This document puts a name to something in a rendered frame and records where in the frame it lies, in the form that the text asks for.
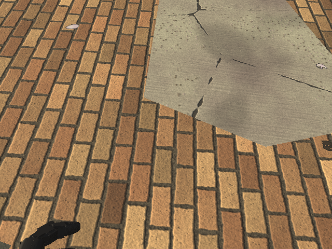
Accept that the left robot hand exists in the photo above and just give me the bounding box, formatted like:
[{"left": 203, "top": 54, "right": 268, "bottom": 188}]
[{"left": 19, "top": 221, "right": 80, "bottom": 249}]

